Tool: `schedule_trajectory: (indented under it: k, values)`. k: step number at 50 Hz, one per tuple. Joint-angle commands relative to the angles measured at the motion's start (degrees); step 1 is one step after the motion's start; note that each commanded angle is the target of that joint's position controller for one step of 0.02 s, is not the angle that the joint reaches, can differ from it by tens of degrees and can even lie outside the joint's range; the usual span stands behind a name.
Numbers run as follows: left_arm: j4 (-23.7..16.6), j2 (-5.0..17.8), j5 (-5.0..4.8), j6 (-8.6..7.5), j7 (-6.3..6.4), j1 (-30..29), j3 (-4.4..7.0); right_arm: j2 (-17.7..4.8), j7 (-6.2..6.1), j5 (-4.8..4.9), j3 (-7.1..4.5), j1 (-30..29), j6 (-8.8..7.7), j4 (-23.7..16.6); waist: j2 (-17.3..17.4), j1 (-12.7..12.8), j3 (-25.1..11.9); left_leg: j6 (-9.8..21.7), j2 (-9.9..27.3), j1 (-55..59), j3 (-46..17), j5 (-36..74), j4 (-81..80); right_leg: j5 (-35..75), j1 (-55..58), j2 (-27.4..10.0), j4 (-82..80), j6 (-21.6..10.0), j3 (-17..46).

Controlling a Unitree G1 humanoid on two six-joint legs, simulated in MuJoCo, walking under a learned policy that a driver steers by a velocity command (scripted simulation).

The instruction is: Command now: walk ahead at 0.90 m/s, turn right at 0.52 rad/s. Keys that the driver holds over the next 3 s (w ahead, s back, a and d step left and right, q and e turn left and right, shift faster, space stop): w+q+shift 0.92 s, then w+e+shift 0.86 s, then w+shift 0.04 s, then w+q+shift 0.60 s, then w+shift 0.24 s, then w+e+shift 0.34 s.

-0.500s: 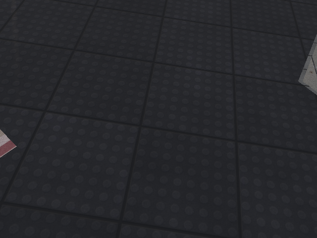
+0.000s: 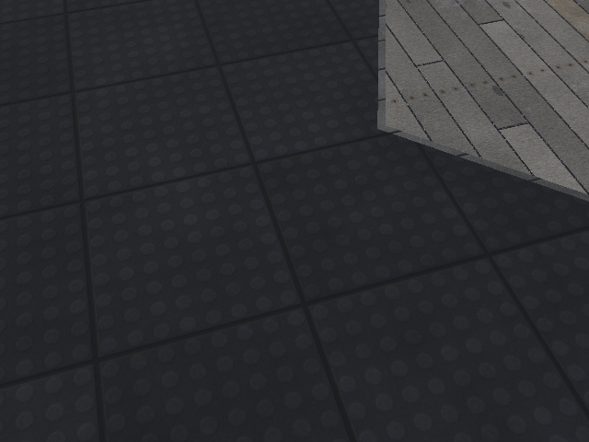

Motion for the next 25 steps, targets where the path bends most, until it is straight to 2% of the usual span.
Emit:
schedule_trajectory:
  k: [1,2,3,4,5,6,7,8,9,11,12,14,16,18,19,20,21,22,23,24,25]
  values:
    - [1.3,15.9,-0.11,-0.01,2.05,20.8,4.97,-6.5,1.09,0.9,0.15,-7.7,-3.1,-11.1,-7.1,9.9,-20.1,3.4,-6.8,-51.5,-15.9,3.7,46.9,-32.7,57.0,-20.0,-31.5,-9.6,55.5]
    - [3.0,13.8,0.65,-0.39,2.86,19.7,4.4,-7.5,0.78,2.15,-0.18,-11.9,-3.35,-11.4,-2.4,9.3,-11.3,4.3,-4.4,-54.6,-15.7,8.4,47.2,-21.1,50.8,-20.2,-31.0,-7.1,46.7]
    - [4.0,10.8,0.99,-1.29,3.35,18.2,3.49,-6.3,0.57,2.45,0.34,-9.9,-3.34,-10.1,2.3,5.9,-5.1,4.9,-1.5,-51.2,-15.5,11.3,42.5,-10.9,40.5,-18.9,-30.0,-4.9,38.3]
    - [4.3,7.8,1.09,-2.27,3.52,14.4,2.4,-5.0,1.05,1.52,0.65,-9.3,-2.5,-8.9,4.4,3.2,-2.7,5.4,0.6,-47.2,-16.7,12.4,37.9,-8.6,33.0,-15.4,-30.7,-2.2,30.4]
    - [3.8,6.2,0.99,-3.28,3.61,12.3,1.58,-4.2,1.71,1.32,0.92,-4.8,-1.14,-7.1,1.0,0.7,-1.5,5.2,1.0,-42.7,-18.0,14.0,35.9,-5.6,27.2,-14.8,-32.3,-0.9,25.8]
    - [4.4,4.2,0.59,-4.38,3.34,12.2,0.89,-3.9,2.16,1.34,0.82,-3.5,0.27,-5.7,0.2,-0.2,0.2,5.0,1.3,-40.8,-19.6,14.5,33.8,-2.9,24.0,-13.3,-33.7,1.5,21.7]
    - [5.1,3.7,0.08,-5.27,3.23,12.7,0.66,-3.5,2.62,1.62,0.62,-3.6,1.27,-5.0,-0.8,-0.5,2.1,4.8,0.7,-41.6,-19.9,15.0,32.2,0.0,22.7,-12.3,-35.1,3.4,18.1]
    - [5.7,3.8,-0.12,-5.84,3.03,12.8,0.61,-3.1,2.95,1.94,0.43,-4.5,1.98,-4.4,-0.6,-0.5,4.0,4.9,-0.2,-44.0,-19.8,16.8,30.6,4.6,23.1,-10.6,-36.1,6.3,13.4]
    - [6.0,4.1,-0.23,-6.38,2.68,14.1,0.55,-2.7,3.11,2.21,0.45,-7.3,2.24,-5.4,-2.4,0.3,5.6,4.8,-1.1,-45.4,-18.9,19.2,27.1,12.7,22.7,-10.1,-37.3,8.2,9.9]
    - [6.8,3.0,-0.39,-6.99,2.36,15.1,0.12,-2.1,3.26,2.61,0.67,-13.1,1.91,-6.6,-3.8,1.7,7.8,5.4,-3.5,-47.4,-14.6,24.6,20.0,26.7,24.2,-6.6,-38.8,10.6,1.8]
    - [7.1,2.4,-0.42,-7.22,2.44,15.5,-0.25,-1.8,3.36,2.85,0.82,-14.9,1.58,-6.8,-4.2,2.2,7.5,5.9,-4.9,-47.8,-12.0,27.0,17.0,32.8,26.1,-5.5,-39.1,11.4,-0.7]
    - [7.6,1.7,-0.56,-7.54,3.12,15.6,-1.07,-1.0,3.84,2.69,1.45,-17.6,0.88,-7.8,-4.5,1.9,7.0,7.2,-6.2,-47.2,-7.1,31.1,9.8,46.0,29.7,-5.8,-39.7,12.0,-4.6]
    - [7.6,2.6,-0.81,-7.81,4.1,14.1,-1.34,-1.2,4.25,2.51,1.86,-17.6,0.52,-7.7,-4.1,0.5,5.0,8.4,-8.9,-41.4,-2.2,34.0,1.8,61.9,32.9,-6.9,-38.4,12.7,-7.2]
    - [7.6,5.6,-0.86,-7.64,6.07,12.8,-0.67,-3.4,4.11,2.42,1.36,-12.6,1.17,-6.2,-6.5,-3.4,0.1,9.6,-11.9,-33.3,-0.1,34.6,-1.4,80.2,38.4,-9.7,-31.2,13.4,-7.9]
    - [7.1,7.3,-0.69,-7.02,7.11,11.4,-0.1,-5.4,3.81,2.28,0.65,-7.1,1.8,-4.7,-7.7,-6.7,-3.0,10.2,-13.8,-27.3,0.5,32.8,-1.7,87.8,40.2,-11.0,-24.4,13.7,-7.7]
    - [6.2,8.9,-0.26,-6.07,7.8,8.3,0.48,-8.2,3.45,2.02,-0.56,2.2,2.38,-2.2,-8.0,-11.9,-6.7,11.4,-15.3,-18.2,-0.5,29.5,-1.6,91.5,38.8,-12.0,-13.0,13.8,-7.0]
    - [4.4,10.1,0.38,-5.03,8.05,2.2,1.01,-10.9,2.84,1.89,-2.15,16.6,2.88,1.8,-7.6,-19.5,-10.0,15.0,-13.5,-5.7,-5.4,26.6,-3.1,88.6,31.8,-12.3,5.6,13.2,-5.6]
    - [3.6,8.8,-0.3,-4.07,7.21,-4.3,1.22,-11.3,1.95,3.01,-3.25,25.6,2.99,4.8,1.4,-25.1,-9.2,20.8,-8.3,3.3,-12.8,30.0,-11.8,46.4,20.8,-4.3,37.3,12.0,-6.6]
    - [0.0,-2.4,1.31,-5.02,5.27,-9.6,-2.16,-9.3,1.38,3.25,-2.65,19.3,3.46,6.6,16.2,-16.9,0.6,21.0,-9.4,2.7,-17.6,32.5,-3.9,-14.2,-2.5,6.0,58.5,10.7,-1.4]
    - [-4.3,-7.2,0.23,-5.71,4.59,0.7,-3.98,-9.4,1.22,1.91,-1.82,8.0,2.68,2.2,13.2,-3.4,-4.4,28.0,-4.3,5.5,-38.9,32.3,-5.9,-16.0,-15.4,3.9,63.2,11.1,9.8]
    - [-6.3,-4.3,1.14,-7.36,3.57,5.5,-4.88,-10.1,0.41,1.19,-2.48,3.8,2.55,-0.8,9.9,-1.5,-10.3,31.7,5.1,5.6,-59.3,0.1,-23.9,-14.0,-17.9,1.6,57.2,10.0,17.0]
Next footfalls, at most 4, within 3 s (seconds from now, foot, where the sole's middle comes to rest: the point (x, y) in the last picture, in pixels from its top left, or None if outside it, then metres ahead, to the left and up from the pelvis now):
0.44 left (306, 380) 0.58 0.00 -0.73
0.84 right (333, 226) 1.01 -0.09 -0.73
1.24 left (185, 187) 1.16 0.33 -0.73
1.66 right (196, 82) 1.64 0.34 -0.73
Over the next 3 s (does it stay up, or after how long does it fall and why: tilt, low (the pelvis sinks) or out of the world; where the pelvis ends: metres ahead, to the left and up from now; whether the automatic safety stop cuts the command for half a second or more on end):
stays up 2.67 0.73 0.02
